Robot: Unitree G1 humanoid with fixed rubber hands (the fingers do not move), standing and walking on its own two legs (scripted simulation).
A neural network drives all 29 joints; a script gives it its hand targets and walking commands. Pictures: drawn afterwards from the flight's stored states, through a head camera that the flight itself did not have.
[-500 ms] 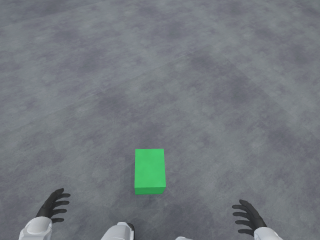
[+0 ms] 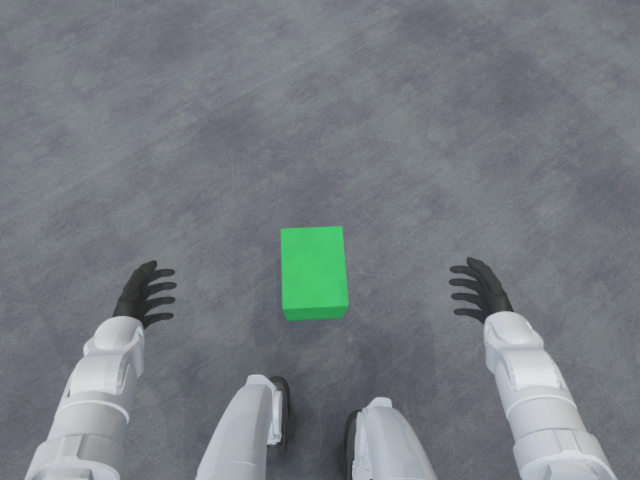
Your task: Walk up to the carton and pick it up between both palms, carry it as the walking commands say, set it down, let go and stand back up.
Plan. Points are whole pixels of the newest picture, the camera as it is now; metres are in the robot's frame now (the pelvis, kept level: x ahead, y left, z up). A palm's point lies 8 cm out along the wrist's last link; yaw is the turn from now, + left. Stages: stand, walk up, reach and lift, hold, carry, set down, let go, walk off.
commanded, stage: reach and lift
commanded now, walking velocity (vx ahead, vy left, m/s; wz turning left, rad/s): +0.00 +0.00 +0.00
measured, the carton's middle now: (313, 276) +0.50 +0.04 -0.61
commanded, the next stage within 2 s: none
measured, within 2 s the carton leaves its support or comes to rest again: neither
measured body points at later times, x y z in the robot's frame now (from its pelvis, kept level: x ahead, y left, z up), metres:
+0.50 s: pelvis -0.05 +0.01 -0.03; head +0.30 +0.03 +0.24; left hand +0.47 +0.24 -0.18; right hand +0.49 -0.14 -0.18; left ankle +0.10 +0.11 -0.67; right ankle +0.03 -0.11 -0.67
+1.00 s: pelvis -0.06 +0.01 -0.07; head +0.31 +0.03 +0.17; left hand +0.49 +0.21 -0.23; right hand +0.53 -0.13 -0.22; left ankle +0.10 +0.11 -0.67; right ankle +0.03 -0.11 -0.67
